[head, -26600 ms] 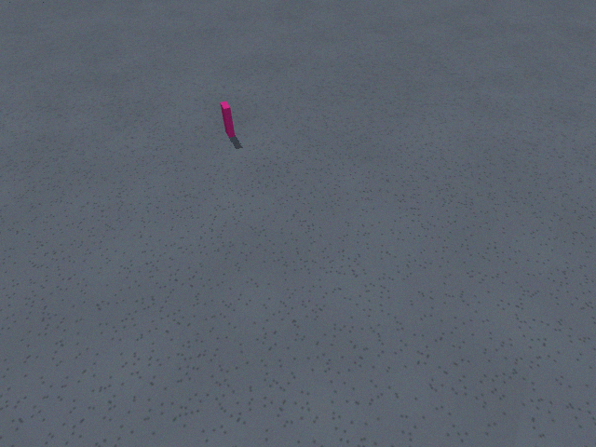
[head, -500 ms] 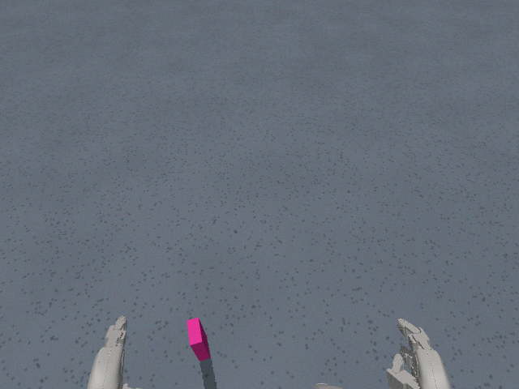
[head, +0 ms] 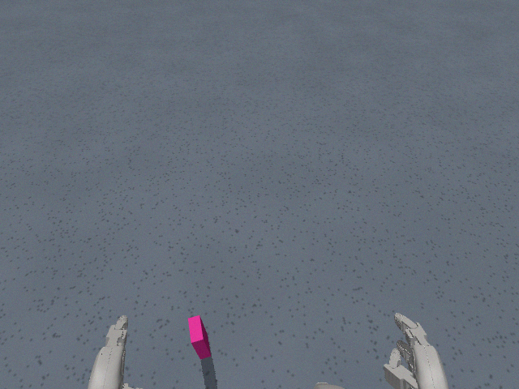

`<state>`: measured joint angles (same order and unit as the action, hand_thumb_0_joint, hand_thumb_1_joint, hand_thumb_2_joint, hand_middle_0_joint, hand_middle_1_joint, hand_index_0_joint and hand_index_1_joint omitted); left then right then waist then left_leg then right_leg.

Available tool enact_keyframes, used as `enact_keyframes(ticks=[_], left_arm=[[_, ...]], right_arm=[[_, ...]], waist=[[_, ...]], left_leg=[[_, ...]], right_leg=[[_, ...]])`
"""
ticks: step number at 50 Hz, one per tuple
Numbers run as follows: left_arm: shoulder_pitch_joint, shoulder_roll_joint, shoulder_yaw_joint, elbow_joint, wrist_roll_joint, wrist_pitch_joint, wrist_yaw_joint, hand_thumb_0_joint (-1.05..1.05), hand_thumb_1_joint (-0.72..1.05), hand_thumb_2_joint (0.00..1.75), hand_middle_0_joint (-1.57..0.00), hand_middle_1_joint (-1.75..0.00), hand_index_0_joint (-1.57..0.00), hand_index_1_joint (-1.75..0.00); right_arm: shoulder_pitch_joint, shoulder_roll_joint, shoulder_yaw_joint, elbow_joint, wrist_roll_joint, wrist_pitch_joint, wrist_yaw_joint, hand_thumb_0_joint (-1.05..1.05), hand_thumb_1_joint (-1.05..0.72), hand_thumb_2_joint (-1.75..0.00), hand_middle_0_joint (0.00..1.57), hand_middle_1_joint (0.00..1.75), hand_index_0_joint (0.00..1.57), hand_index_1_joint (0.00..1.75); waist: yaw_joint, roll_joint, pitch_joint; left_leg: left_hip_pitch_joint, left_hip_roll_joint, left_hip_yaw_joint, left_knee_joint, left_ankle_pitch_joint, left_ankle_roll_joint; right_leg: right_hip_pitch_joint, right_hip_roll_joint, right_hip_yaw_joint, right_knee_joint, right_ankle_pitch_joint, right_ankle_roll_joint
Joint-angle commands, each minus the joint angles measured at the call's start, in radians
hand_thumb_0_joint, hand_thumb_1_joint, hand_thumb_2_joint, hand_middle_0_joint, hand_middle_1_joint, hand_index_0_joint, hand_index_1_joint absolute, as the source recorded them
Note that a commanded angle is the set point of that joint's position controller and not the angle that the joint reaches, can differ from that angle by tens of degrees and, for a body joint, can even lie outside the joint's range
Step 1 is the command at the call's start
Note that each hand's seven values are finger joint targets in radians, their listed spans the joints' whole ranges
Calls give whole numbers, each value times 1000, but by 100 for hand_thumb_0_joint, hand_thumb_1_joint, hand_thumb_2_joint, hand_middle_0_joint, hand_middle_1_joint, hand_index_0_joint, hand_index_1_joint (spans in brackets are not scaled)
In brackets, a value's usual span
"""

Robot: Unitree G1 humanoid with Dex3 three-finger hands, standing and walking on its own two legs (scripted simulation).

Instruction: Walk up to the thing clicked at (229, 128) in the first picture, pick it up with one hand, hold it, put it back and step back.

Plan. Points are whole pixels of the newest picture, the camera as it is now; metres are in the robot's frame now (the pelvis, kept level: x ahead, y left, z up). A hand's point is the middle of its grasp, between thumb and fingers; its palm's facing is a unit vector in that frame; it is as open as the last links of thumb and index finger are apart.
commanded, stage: home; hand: left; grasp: from the side
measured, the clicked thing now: (200, 338) +0.39 +0.22 -0.63
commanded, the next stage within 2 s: stand in 0.54 s
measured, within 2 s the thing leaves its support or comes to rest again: neither
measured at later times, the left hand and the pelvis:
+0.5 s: hand (149, 370) +0.18 +0.19 -0.06, palm faces +0.10 -0.95 -0.29, open 17.5 cm; pelvis +0.01 +0.00 +0.00, yaw +0 degrees
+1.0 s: hand (148, 373) +0.18 +0.19 -0.08, palm faces +0.00 -0.94 -0.34, open 11.5 cm; pelvis +0.01 +0.00 +0.00, yaw +0 degrees
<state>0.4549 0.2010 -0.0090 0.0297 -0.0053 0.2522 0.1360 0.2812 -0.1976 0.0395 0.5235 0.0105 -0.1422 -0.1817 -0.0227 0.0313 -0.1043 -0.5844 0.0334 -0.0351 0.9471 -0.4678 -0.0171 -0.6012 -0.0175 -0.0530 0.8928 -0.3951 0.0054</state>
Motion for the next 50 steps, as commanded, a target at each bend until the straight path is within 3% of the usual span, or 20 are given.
enact_keyframes(ticks=[1,5,10,11,12,14,16,17,18,21,32,35,36,42,44,45,46,47,48,50], left_arm=[[-56,114,61,-201,6,-55,11,0,-55,6,-5,-6,-5,-6],[-7,86,42,-159,5,-54,5,0,-55,6,-5,-6,-5,-6],[-47,121,64,-232,6,-61,6,0,-56,5,-5,-6,-5,-6],[-14,90,45,-162,5,-56,3,0,-55,5,-5,-6,-5,-6],[-29,108,56,-219,4,-62,5,0,-56,5,-5,-6,-5,-6],[-12,84,43,-166,5,-57,4,0,-57,4,-5,-6,-5,-6],[-74,121,62,-235,6,-64,9,0,-55,6,-5,-6,-5,-6],[-29,95,44,-183,6,-61,7,0,-57,5,-5,-6,-5,-6],[-46,111,58,-212,4,-62,8,0,-58,4,-5,-6,-5,-6],[-23,91,39,-181,5,-59,5,0,-57,5,-5,-6,-5,-6],[-24,105,52,-204,6,-61,6,0,-56,5,-5,-6,-5,-6],[-5,84,39,-169,6,-56,2,0,-32,29,-20,-30,-20,-30],[-42,112,61,-224,5,-62,5,0,-24,37,-20,-30,-20,-30],[-53,113,62,-235,6,-64,6,0,24,85,-20,-30,-20,-30],[-3,97,51,-196,4,-60,1,0,40,90,-20,-30,-20,-30],[-44,126,71,-247,3,-62,5,0,48,90,-20,-30,-20,-30],[-209,240,103,104,92,-165,-43,0,56,90,-20,-30,-20,-30],[-166,243,107,241,109,-207,-69,0,64,90,-20,-30,-20,-30],[-176,244,104,278,109,-232,-82,0,72,90,-20,-30,-20,-30],[-204,255,95,343,84,-261,-104,0,88,90,-20,-30,-20,-30]], right_arm=[[-63,-120,-56,-155,-3,-60,-17,0,-90,-90,20,30,20,30],[-69,-116,-55,-156,-4,-62,-12,0,-90,-90,20,30,20,30],[-72,-126,-63,-166,-5,-64,-12,0,-90,-90,20,30,20,30],[-67,-115,-53,-154,-2,-62,-10,0,-90,-90,20,30,20,30],[-69,-115,-56,-160,-2,-62,-10,0,-90,-90,20,30,20,30],[-73,-116,-54,-162,-3,-62,-11,0,-90,-90,20,30,20,30],[-66,-121,-57,-157,-1,-63,-11,0,-90,-90,20,30,20,30],[-64,-116,-53,-157,-4,-62,-11,0,-90,-90,20,30,20,30],[-69,-118,-56,-161,-2,-63,-12,0,-90,-90,20,30,20,30],[-69,-115,-52,-159,-3,-65,-12,0,-90,-90,20,30,20,30],[-55,-118,-59,-151,-6,-60,-10,0,-90,-90,20,30,20,30],[-51,-115,-58,-146,-6,-58,-7,0,-90,-90,20,30,20,30],[-60,-118,-60,-152,-5,-59,-7,0,-90,-90,20,30,20,30],[-71,-131,-68,-168,-4,-62,-7,0,-90,-90,20,30,20,30],[-58,-119,-60,-156,-5,-57,-4,0,-90,-90,20,30,20,30],[-70,-130,-67,-171,-4,-60,-7,0,-90,-90,20,30,20,30],[-135,-270,-108,53,-118,18,53,0,-90,-90,20,30,20,30],[-113,-265,-118,93,-127,52,84,0,-90,-90,20,30,20,30],[-103,-247,-113,101,-121,67,98,0,-90,-90,20,30,20,30],[-115,-242,-108,118,-90,78,127,0,-90,-90,20,30,20,30]], waist=[[-1,-2,-77],[0,-40,-62],[4,-1,-91],[0,-30,-57],[10,5,-81],[3,6,-67],[6,29,-80],[1,16,-70],[5,5,-67],[3,-2,-65],[4,-6,-97],[0,-18,-85],[8,6,-87],[5,1,-86],[9,7,-92],[9,3,-102],[29,-57,72],[41,-101,3],[29,-106,-4],[28,-61,10]], left_leg=[[15,-31,32,-172,119,25],[-2,-30,28,-168,125,28],[9,-34,33,-163,126,27],[-4,-31,28,-172,109,27],[4,-30,28,-174,117,25],[4,-26,22,-181,108,22],[11,-25,21,-186,106,21],[3,-27,17,-182,109,21],[0,-26,20,-183,102,23],[2,-26,20,-179,123,23],[23,-26,24,-159,204,21],[19,-28,30,-151,217,23],[19,-29,30,-154,205,22],[19,-28,26,-168,153,22],[18,-30,27,-163,168,23],[20,-29,28,-159,180,23],[81,18,-42,-215,271,50],[108,16,-10,-180,260,73],[123,11,-10,-193,251,82],[156,0,-21,-244,190,82]], right_leg=[[88,28,-10,-159,73,-11],[88,31,-14,-158,76,-11],[93,25,-7,-159,81,-11],[81,31,-14,-155,62,-11],[89,29,-12,-149,71,-14],[78,35,-17,-145,59,-14],[77,35,-18,-140,60,-15],[77,35,-19,-139,59,-15],[74,34,-19,-146,55,-14],[80,35,-18,-142,71,-14],[105,31,-17,-133,143,-15],[97,30,-13,-133,163,-13],[100,27,-13,-138,154,-13],[89,29,-17,-141,103,-13],[95,30,-15,-138,114,-14],[97,28,-15,-140,128,-13],[158,-46,88,-153,155,-74],[192,-69,114,-180,173,-97],[196,-80,142,-185,177,-105],[198,-82,142,-214,118,-97]])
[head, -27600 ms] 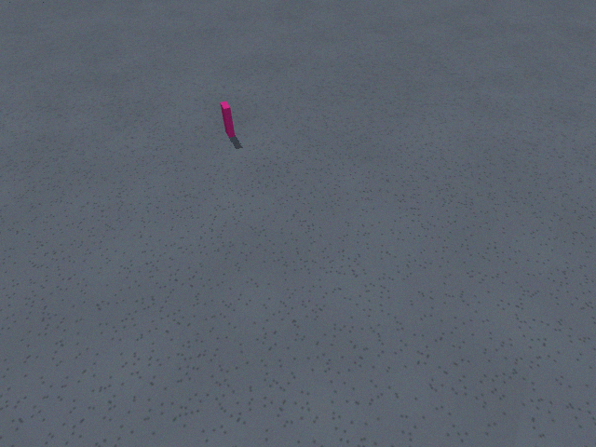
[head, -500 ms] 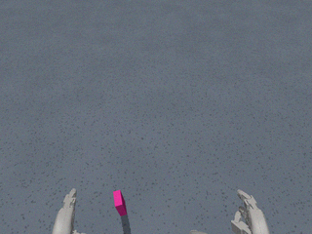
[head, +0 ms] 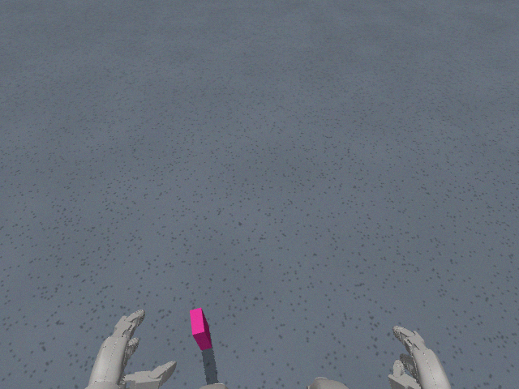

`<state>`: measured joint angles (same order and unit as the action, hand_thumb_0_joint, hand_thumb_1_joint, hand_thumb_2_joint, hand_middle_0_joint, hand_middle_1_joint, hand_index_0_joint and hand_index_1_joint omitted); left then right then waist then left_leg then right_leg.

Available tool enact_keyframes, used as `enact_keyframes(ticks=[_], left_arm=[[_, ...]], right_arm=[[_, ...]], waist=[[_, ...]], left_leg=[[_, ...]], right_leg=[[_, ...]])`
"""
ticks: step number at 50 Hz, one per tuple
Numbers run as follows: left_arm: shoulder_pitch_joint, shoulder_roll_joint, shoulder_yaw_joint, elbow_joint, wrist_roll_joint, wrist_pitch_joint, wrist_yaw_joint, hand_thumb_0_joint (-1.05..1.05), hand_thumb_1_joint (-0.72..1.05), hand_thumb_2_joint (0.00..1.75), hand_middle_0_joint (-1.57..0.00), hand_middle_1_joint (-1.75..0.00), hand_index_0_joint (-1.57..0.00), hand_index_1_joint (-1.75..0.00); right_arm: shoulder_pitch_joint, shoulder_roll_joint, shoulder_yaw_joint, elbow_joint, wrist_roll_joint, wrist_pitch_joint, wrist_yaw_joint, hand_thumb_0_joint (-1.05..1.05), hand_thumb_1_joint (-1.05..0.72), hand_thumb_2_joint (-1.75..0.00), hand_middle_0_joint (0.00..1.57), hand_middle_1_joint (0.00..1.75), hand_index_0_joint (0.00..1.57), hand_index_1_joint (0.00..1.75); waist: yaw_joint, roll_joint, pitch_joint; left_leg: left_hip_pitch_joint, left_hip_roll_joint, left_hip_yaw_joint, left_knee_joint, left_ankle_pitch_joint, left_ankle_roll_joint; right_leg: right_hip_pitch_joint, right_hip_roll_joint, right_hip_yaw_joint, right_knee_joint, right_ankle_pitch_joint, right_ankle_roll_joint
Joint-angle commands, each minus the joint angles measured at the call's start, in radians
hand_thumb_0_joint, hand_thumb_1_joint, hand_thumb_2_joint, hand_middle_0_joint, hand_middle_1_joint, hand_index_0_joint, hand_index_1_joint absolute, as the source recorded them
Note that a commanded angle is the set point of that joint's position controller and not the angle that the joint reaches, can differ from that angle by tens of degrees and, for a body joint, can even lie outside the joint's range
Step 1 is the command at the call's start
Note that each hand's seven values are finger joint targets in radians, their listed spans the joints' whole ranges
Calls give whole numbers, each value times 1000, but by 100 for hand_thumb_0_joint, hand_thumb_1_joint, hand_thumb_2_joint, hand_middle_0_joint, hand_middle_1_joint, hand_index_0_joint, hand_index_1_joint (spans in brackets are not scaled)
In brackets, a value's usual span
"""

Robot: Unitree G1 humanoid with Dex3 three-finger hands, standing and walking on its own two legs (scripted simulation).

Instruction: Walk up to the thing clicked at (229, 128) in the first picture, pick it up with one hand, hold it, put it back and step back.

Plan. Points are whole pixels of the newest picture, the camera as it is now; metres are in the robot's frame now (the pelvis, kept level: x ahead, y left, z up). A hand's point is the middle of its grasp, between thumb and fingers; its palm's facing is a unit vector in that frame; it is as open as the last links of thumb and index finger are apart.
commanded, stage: stand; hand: left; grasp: from the side
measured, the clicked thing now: (201, 329) +0.39 +0.22 -0.63
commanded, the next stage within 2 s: none
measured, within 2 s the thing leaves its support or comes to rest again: neither
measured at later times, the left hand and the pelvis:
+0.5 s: hand out of the picture +0.07 +0.25 -0.11, palm faces +0.00 -0.94 -0.34, open 7.4 cm; pelvis +0.00 +0.01 +0.04, yaw +0 degrees
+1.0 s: hand out of the picture +0.05 +0.25 -0.11, palm faces -0.01 -0.94 -0.35, open 7.4 cm; pelvis -0.01 +0.00 +0.05, yaw +0 degrees
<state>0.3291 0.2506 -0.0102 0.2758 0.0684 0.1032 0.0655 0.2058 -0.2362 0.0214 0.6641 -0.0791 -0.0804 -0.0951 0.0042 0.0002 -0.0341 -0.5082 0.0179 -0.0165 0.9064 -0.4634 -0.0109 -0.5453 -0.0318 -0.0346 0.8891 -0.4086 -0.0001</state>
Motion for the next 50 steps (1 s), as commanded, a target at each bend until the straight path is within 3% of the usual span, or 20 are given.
enact_keyframes(ticks=[1,5,9,15,20,26,32,34,44,47,50], left_arm=[[-93,208,90,125,-1,-121,-39,0,90,90,-20,-30,-20,-30],[-117,216,85,277,-20,-133,-45,0,90,90,-20,-30,-20,-30],[-158,227,84,386,-22,-147,-36,0,90,90,-20,-30,-20,-30],[-158,240,73,538,-35,-143,-30,0,90,90,-20,-30,-20,-30],[-179,243,62,635,-43,-133,-30,0,90,90,-20,-30,-20,-30],[-191,248,55,725,-43,-129,-36,0,90,90,-20,-30,-20,-30],[-217,261,51,778,-42,-135,-38,0,90,90,-20,-30,-20,-30],[-223,266,51,789,-42,-132,-38,0,90,90,-20,-30,-20,-30],[-239,274,50,826,-45,-137,-39,0,90,90,-20,-30,-20,-30],[-249,281,52,833,-47,-134,-40,0,90,90,-20,-30,-20,-30],[-245,277,51,837,-48,-135,-42,0,90,90,-20,-30,-20,-30]], right_arm=[[-35,-206,-93,-14,11,16,55,0,-90,-90,20,30,20,30],[-47,-211,-104,51,27,24,74,0,-90,-90,20,30,20,30],[-47,-216,-105,110,27,33,77,0,-90,-90,20,30,20,30],[-45,-239,-97,201,40,44,74,0,-90,-90,20,30,20,30],[-46,-255,-85,269,43,54,71,0,-90,-90,20,30,20,30],[-78,-273,-79,325,49,54,71,0,-90,-90,20,30,20,30],[-78,-266,-75,369,52,55,73,0,-90,-90,20,30,20,30],[-82,-272,-76,378,53,60,74,0,-90,-90,20,30,20,30],[-98,-273,-71,407,55,62,79,0,-90,-90,20,30,20,30],[-89,-277,-69,413,56,65,80,0,-90,-90,20,30,20,30],[-93,-278,-68,413,57,63,80,0,-90,-90,20,30,20,30]], waist=[[3,-15,-73],[13,-5,-53],[5,4,-61],[8,4,-20],[7,21,43],[15,30,68],[8,-9,61],[7,1,86],[5,-5,69],[3,-8,88],[4,-2,53]], left_leg=[[99,14,-40,-216,175,74],[122,26,-62,-281,165,68],[181,32,-64,-306,286,59],[236,52,-81,-398,336,52],[237,71,-103,-516,252,46],[274,83,-114,-602,218,37],[330,78,-93,-612,270,30],[305,72,-92,-629,209,27],[342,80,-80,-629,259,29],[321,76,-77,-638,218,26],[340,86,-76,-636,262,30]], right_leg=[[157,-72,123,-214,117,-85],[194,-67,106,-260,135,-63],[261,-77,102,-282,276,-55],[325,-82,92,-359,330,-47],[366,-78,88,-445,242,-31],[397,-77,80,-501,225,-21],[404,-92,95,-554,227,-14],[400,-85,92,-570,191,-6],[411,-99,106,-603,208,-8],[399,-96,109,-615,157,-5],[427,-103,109,-612,217,-10]])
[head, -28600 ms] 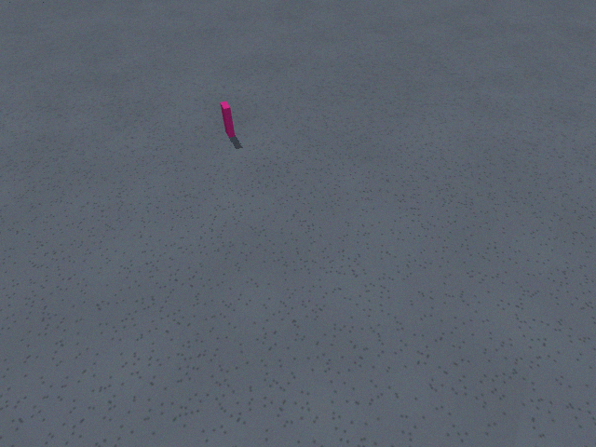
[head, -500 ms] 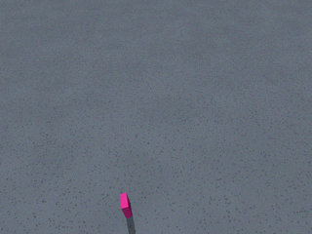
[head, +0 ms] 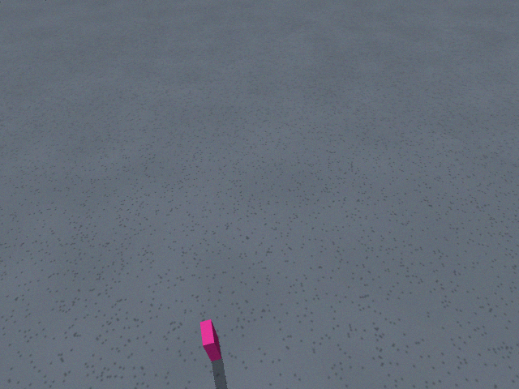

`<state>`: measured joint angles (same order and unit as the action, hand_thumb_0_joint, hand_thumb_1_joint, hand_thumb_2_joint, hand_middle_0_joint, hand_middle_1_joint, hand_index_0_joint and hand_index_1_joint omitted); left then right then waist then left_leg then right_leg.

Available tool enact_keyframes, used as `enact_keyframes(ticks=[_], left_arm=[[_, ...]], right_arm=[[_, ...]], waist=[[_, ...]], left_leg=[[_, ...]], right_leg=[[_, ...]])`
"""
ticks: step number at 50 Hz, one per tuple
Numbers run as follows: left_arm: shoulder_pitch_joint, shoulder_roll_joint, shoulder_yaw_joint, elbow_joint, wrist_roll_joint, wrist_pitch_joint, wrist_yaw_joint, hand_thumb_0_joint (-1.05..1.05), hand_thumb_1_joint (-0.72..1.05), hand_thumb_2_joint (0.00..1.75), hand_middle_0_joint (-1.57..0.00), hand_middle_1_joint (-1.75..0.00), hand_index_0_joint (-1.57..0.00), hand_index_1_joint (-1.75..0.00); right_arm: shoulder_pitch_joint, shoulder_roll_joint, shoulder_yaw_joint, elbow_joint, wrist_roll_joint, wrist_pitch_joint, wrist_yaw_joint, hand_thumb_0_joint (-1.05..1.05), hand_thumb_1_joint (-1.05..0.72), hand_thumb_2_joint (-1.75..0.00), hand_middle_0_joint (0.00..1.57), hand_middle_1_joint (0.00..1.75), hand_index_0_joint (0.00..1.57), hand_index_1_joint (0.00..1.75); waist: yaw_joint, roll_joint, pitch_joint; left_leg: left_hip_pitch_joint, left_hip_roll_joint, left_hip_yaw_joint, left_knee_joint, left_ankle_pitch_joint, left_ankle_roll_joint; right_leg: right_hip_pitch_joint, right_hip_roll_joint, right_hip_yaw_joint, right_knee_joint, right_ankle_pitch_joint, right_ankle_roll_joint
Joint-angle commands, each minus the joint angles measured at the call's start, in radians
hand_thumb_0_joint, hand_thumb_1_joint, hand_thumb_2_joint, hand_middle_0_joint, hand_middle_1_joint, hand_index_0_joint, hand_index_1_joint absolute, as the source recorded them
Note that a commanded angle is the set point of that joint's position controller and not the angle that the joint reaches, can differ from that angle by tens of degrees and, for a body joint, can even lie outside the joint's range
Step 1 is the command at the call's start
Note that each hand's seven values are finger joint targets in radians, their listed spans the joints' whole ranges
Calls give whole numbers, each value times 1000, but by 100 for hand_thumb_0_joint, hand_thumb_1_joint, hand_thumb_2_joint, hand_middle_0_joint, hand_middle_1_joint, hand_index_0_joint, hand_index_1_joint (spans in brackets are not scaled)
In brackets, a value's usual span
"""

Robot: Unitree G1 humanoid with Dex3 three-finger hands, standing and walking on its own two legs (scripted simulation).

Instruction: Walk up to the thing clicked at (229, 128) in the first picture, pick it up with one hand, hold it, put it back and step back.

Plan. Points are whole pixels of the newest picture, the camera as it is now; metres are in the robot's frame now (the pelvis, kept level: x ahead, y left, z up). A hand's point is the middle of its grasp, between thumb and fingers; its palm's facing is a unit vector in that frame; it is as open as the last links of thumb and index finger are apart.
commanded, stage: stand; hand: left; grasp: from the side
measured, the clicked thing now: (211, 341) +0.39 +0.22 -0.69
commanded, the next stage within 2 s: step back in 1.16 s
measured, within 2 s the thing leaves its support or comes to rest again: neither
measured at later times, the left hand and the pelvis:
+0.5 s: hand out of the picture +0.08 +0.25 -0.16, palm faces -0.03 -0.94 -0.34, open 7.4 cm; pelvis +0.02 +0.00 +0.00, yaw -1 degrees
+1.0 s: hand out of the picture +0.11 +0.24 -0.15, palm faces -0.03 -0.94 -0.34, open 7.4 cm; pelvis +0.03 +0.00 +0.00, yaw -1 degrees
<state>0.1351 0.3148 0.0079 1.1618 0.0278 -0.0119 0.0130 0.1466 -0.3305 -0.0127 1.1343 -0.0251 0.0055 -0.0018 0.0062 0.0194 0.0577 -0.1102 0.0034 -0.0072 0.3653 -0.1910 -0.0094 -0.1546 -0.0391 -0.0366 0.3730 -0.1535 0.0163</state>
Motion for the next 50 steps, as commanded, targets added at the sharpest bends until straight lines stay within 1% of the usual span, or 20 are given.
enact_keyframes(ticks=[1,3,4,8,9,14,18,19,22,26,29,32,33,35,38,39,40,44,48,50], left_arm=[[-51,212,33,-46,-7,-22,10,0,90,90,-20,-30,-20,-30],[-59,214,34,-46,-8,-24,11,0,90,90,-20,-30,-20,-30],[-59,214,34,-44,-9,-24,10,0,90,90,-20,-30,-20,-30],[-69,218,34,-40,-10,-17,8,0,90,90,-20,-30,-20,-30],[-65,213,32,-39,-10,-17,7,0,90,90,-20,-30,-20,-30],[-67,221,36,-38,-11,-16,4,0,90,90,-20,-30,-20,-30],[-73,212,36,-45,-12,-15,1,0,90,90,-20,-30,-20,-30],[-70,212,36,-43,-12,-15,1,0,90,90,-20,-30,-20,-30],[-73,215,37,-47,-10,-18,2,0,90,90,-20,-30,-20,-30],[-77,212,37,-46,-13,-16,3,0,90,90,-20,-30,-20,-30],[-80,214,37,-45,-15,-16,3,0,90,90,-20,-30,-20,-30],[-77,212,36,-46,-15,-16,3,0,90,90,-20,-30,-20,-30],[-74,212,35,-43,-17,-16,3,0,90,90,-20,-30,-20,-30],[-78,213,35,-48,-16,-16,4,0,90,90,-20,-30,-20,-30],[-84,214,35,-51,-14,-17,5,0,90,90,-20,-30,-20,-30],[-87,219,38,-52,-16,-16,5,0,90,90,-20,-30,-20,-30],[-83,214,35,-48,-16,-16,4,0,90,90,-20,-30,-20,-30],[-87,216,37,-55,-16,-16,4,0,90,90,-20,-30,-20,-30],[-92,218,39,-58,-16,-16,4,0,90,90,-20,-30,-20,-30],[-90,221,39,-57,-16,-15,3,0,90,90,-20,-30,-20,-30]], right_arm=[[-36,-186,-32,-57,4,-25,-13,0,-90,-90,20,30,20,30],[-36,-192,-32,-56,4,-27,-14,0,-90,-90,20,30,20,30],[-39,-192,-31,-53,4,-27,-15,0,-90,-90,20,30,20,30],[-34,-193,-28,-48,4,-25,-16,0,-90,-90,20,30,20,30],[-41,-198,-29,-48,5,-25,-14,0,-90,-90,20,30,20,30],[-31,-194,-27,-46,6,-23,-12,0,-90,-90,20,30,20,30],[-42,-201,-26,-50,5,-27,-14,0,-90,-90,20,30,20,30],[-40,-204,-26,-49,5,-28,-16,0,-90,-90,20,30,20,30],[-45,-209,-27,-52,6,-34,-17,0,-90,-90,20,30,20,30],[-42,-208,-24,-47,7,-33,-18,0,-90,-90,20,30,20,30],[-46,-209,-23,-46,7,-32,-17,0,-90,-90,20,30,20,30],[-48,-217,-26,-44,7,-33,-20,0,-90,-90,20,30,20,30],[-42,-210,-23,-40,8,-34,-19,0,-90,-90,20,30,20,30],[-49,-215,-25,-43,9,-34,-19,0,-90,-90,20,30,20,30],[-53,-214,-24,-46,9,-32,-19,0,-90,-90,20,30,20,30],[-53,-211,-24,-47,8,-31,-20,0,-90,-90,20,30,20,30],[-61,-211,-23,-45,8,-31,-18,0,-90,-90,20,30,20,30],[-60,-213,-25,-49,8,-32,-18,0,-90,-90,20,30,20,30],[-65,-212,-26,-51,7,-32,-18,0,-90,-90,20,30,20,30],[-68,-210,-26,-52,7,-31,-17,0,-90,-90,20,30,20,30]], waist=[[4,-16,-43],[2,-16,-61],[2,-18,-53],[-2,-26,-16],[4,-24,-19],[-1,-30,-11],[2,-7,-34],[0,-1,-49],[-1,-16,-75],[-4,-25,-73],[-3,-28,-73],[-3,-22,-90],[-4,-29,-85],[-5,-21,-92],[-8,-26,-81],[-8,-28,-84],[-3,-19,-76],[-6,-22,-84],[-5,-19,-72],[-5,-24,-59]], left_leg=[[-52,100,-87,-94,10,27],[-36,105,-85,-90,51,26],[-38,106,-84,-90,49,28],[-58,103,-83,-106,4,24],[-53,106,-85,-103,-4,27],[-61,102,-79,-108,-33,26],[-62,109,-82,-114,-15,22],[-50,116,-81,-113,-4,25],[-21,119,-79,-108,84,23],[-1,123,-75,-103,110,24],[3,122,-74,-106,119,21],[25,129,-68,-93,174,25],[23,126,-67,-98,178,19],[30,129,-64,-92,199,21],[21,126,-62,-97,178,20],[22,129,-58,-97,185,22],[24,128,-63,-103,171,19],[27,130,-58,-102,189,20],[16,129,-58,-109,158,18],[13,128,-61,-118,124,17]], right_leg=[[48,-95,110,-93,-20,-25],[56,-98,108,-88,24,-26],[53,-97,107,-88,37,-26],[34,-89,105,-98,-32,-25],[35,-90,107,-103,-40,-25],[23,-88,115,-112,-69,-26],[45,-90,113,-94,-22,-29],[58,-94,114,-90,12,-31],[71,-96,106,-80,99,-28],[68,-97,101,-74,127,-26],[67,-94,99,-78,123,-23],[77,-101,103,-69,182,-28],[78,-98,100,-69,182,-26],[84,-101,100,-69,206,-26],[81,-99,100,-78,198,-22],[88,-102,102,-69,211,-27],[78,-98,98,-76,187,-23],[83,-101,102,-72,206,-27],[78,-100,101,-76,175,-27],[66,-95,100,-86,133,-27]])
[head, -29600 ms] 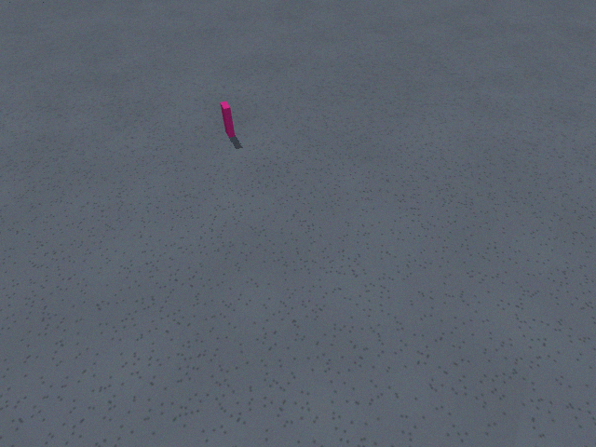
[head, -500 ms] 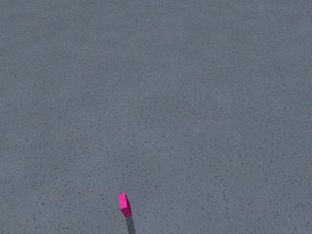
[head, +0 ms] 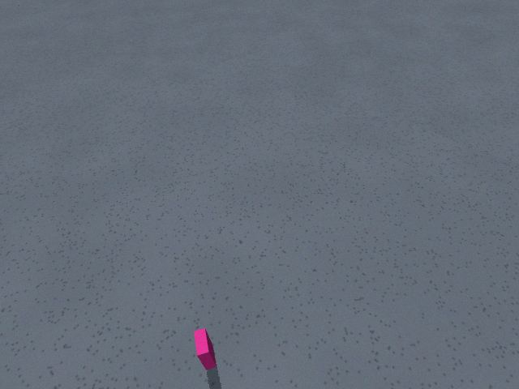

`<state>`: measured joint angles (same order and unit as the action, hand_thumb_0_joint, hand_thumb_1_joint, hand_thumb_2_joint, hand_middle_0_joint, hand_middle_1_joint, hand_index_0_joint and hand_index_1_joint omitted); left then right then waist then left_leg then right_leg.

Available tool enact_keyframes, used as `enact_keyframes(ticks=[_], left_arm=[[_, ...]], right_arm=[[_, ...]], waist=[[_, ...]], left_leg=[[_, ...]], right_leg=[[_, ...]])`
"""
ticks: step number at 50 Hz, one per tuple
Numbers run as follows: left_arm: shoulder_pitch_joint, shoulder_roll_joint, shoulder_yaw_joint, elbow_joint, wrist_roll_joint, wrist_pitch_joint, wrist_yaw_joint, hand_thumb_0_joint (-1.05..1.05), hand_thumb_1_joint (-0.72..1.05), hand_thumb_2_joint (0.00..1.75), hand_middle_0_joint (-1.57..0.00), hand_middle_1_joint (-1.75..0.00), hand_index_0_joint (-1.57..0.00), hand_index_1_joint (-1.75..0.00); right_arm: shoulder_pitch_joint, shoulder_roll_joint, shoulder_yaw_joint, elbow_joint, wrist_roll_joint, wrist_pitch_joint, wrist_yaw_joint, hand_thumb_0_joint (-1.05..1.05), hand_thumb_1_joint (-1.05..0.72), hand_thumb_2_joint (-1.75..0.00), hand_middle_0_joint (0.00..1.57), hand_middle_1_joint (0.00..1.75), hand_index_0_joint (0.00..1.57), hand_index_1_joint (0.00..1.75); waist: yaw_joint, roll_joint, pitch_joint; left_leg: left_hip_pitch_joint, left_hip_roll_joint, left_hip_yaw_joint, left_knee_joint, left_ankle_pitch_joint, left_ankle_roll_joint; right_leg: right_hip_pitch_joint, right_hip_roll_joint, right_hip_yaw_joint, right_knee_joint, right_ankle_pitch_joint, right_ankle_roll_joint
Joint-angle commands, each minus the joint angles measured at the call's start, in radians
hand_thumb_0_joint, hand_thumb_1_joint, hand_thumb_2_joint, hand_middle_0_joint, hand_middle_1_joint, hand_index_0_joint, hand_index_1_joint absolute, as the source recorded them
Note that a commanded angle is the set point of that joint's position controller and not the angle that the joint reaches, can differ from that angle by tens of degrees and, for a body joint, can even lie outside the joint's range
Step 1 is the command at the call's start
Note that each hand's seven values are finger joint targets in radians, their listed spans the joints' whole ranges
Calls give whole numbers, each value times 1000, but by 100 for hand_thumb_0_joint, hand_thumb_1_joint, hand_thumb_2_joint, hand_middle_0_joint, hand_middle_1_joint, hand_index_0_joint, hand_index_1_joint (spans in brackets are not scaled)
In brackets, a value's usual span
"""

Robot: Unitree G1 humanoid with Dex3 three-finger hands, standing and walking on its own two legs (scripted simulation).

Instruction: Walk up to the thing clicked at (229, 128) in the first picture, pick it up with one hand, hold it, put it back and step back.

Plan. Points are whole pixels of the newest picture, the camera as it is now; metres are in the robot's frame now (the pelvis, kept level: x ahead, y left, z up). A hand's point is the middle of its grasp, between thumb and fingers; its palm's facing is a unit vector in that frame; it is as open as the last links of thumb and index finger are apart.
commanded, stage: stand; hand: left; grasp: from the side
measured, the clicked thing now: (205, 349) +0.36 +0.22 -0.69
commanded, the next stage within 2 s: step back in 0.16 s
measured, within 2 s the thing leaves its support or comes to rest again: neither
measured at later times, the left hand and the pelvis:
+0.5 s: hand out of the picture +0.08 +0.30 -0.18, palm faces -0.05 -0.92 -0.39, open 7.4 cm; pelvis -0.06 +0.03 -0.03, yaw +0 degrees
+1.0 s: hand out of the picture -0.03 +0.28 -0.17, palm faces -0.11 -0.91 -0.40, open 7.4 cm; pelvis -0.15 +0.03 -0.03, yaw -5 degrees
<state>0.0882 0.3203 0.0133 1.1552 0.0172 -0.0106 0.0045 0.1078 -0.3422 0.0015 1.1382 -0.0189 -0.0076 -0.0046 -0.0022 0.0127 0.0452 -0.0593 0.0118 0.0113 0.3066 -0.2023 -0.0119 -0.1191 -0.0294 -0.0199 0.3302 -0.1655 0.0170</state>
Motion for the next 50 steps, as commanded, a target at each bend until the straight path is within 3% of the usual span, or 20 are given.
enact_keyframes(ticks=[1,7,8,12,16,19,21,23,25,27,29,31,33,38,41,44,46,47,48,50], left_arm=[[-40,214,34,-50,-4,-16,11,0,90,90,-20,-30,-20,-30],[-43,221,35,-55,-5,-19,8,0,90,90,-20,-30,-20,-30],[-37,304,78,-91,-22,-9,11,0,90,90,-20,-30,-20,-30],[-17,285,83,-150,-25,1,17,0,90,90,-20,-30,-20,-30],[-33,318,93,-205,-12,12,17,0,90,90,-20,-30,-20,-30],[-74,360,106,-266,16,17,21,0,90,90,-20,-30,-20,-30],[-148,340,104,-300,14,22,24,0,90,90,-20,-30,-20,-30],[-164,300,87,-319,7,34,24,0,90,90,-20,-30,-20,-30],[-123,218,73,-337,-10,52,31,0,90,90,-20,-30,-20,-30],[-30,230,75,-321,-5,65,38,0,90,90,-20,-30,-20,-30],[-57,239,84,-314,-2,65,46,0,90,90,-20,-30,-20,-30],[16,254,86,-303,-9,66,39,0,90,90,-20,-30,-20,-30],[34,256,100,-315,1,60,34,0,90,90,-20,-30,-20,-30],[-17,235,104,-381,3,41,23,0,90,90,-20,-30,-20,-30],[30,224,106,-377,3,35,18,0,90,90,-20,-30,-20,-30],[114,215,110,-343,9,26,16,0,90,90,-20,-30,-20,-30],[151,264,122,-332,20,15,20,0,90,90,-20,-30,-20,-30],[123,328,138,-349,24,14,18,0,90,90,-20,-30,-20,-30],[64,401,147,-375,19,21,17,0,90,90,-20,-30,-20,-30],[18,339,141,-410,17,19,19,0,90,90,-20,-30,-20,-30]], right_arm=[[-32,-201,-42,-57,2,-18,-13,0,-90,-90,20,30,20,30],[-26,-202,-42,-57,1,-20,-10,0,-90,-90,20,30,20,30],[-68,-259,-70,-81,10,0,-4,0,-90,-90,20,30,20,30],[-16,-239,-79,-118,23,15,-1,0,-90,-90,20,30,20,30],[-6,-223,-88,-152,24,37,3,0,-90,-90,20,30,20,30],[60,-209,-94,-178,12,59,15,0,-90,-90,20,30,20,30],[127,-215,-103,-176,21,56,19,0,-90,-90,20,30,20,30],[144,-229,-109,-182,13,41,13,0,-90,-90,20,30,20,30],[97,-353,-139,-204,-17,26,2,0,-90,-90,20,30,20,30],[66,-348,-136,-237,-26,21,-5,0,-90,-90,20,30,20,30],[15,-335,-137,-264,-20,20,-17,0,-90,-90,20,30,20,30],[-43,-290,-124,-291,-23,13,-27,0,-90,-90,20,30,20,30],[-16,-260,-120,-304,-13,10,-33,0,-90,-90,20,30,20,30],[95,-268,-128,-299,-4,9,-39,0,-90,-90,20,30,20,30],[65,-287,-126,-322,-5,14,-34,0,-90,-90,20,30,20,30],[23,-291,-125,-335,7,27,-27,0,-90,-90,20,30,20,30],[-7,-257,-110,-347,22,30,-22,0,-90,-90,20,30,20,30],[-15,-225,-98,-363,29,28,-18,0,-90,-90,20,30,20,30],[-47,-216,-104,-357,25,38,-31,0,-90,-90,20,30,20,30],[16,-255,-115,-321,18,42,-28,0,-90,-90,20,30,20,30]], waist=[[4,-11,-45],[2,-17,-47],[8,-37,44],[-9,-40,-85],[-3,-109,-144],[-8,-234,-132],[-54,-233,-142],[-72,-146,-114],[-44,229,-45],[-12,138,-67],[-27,187,-60],[29,153,-62],[23,107,-79],[-42,74,-89],[-28,108,-113],[9,99,-144],[26,4,-172],[22,-162,-146],[60,-329,-72],[22,-217,11]], left_leg=[[-38,119,-81,-61,124,22],[-56,117,-80,-67,91,22],[-110,101,-92,47,236,44],[-95,89,-66,143,293,60],[-111,-1,-14,345,82,46],[-175,-47,-43,580,-342,49],[-145,-12,-82,516,-298,68],[-151,29,-77,247,40,60],[-60,250,-413,33,486,101],[-65,281,-345,114,692,143],[-130,285,-364,89,563,163],[-61,215,-248,148,552,158],[-4,239,-251,177,567,223],[98,240,-246,211,535,245],[62,238,-220,238,489,237],[-27,196,-177,307,380,183],[-193,141,-136,378,189,119],[-355,15,-82,496,-9,56],[-366,-102,-48,719,-419,19],[-334,-75,-158,864,-421,8]], right_leg=[[25,-102,85,-50,132,-27],[38,-106,93,-54,117,-29],[-51,-98,106,28,302,-39],[-23,-106,109,96,341,-83],[-79,-217,221,51,311,-178],[-146,-341,321,37,318,-284],[-175,-300,241,111,310,-235],[-171,-176,144,254,224,-135],[-418,139,95,542,-368,-51],[-411,133,181,707,-454,-48],[-390,139,238,801,-405,-49],[-432,134,234,845,-310,-45],[-430,130,213,886,-313,-27],[-416,101,170,661,-337,1],[-309,58,106,467,-326,-6],[-138,63,51,162,-121,-33],[25,-15,178,98,140,-70],[51,-157,382,88,256,-157],[-133,-342,576,29,325,-334],[-225,-315,512,38,330,-325]])
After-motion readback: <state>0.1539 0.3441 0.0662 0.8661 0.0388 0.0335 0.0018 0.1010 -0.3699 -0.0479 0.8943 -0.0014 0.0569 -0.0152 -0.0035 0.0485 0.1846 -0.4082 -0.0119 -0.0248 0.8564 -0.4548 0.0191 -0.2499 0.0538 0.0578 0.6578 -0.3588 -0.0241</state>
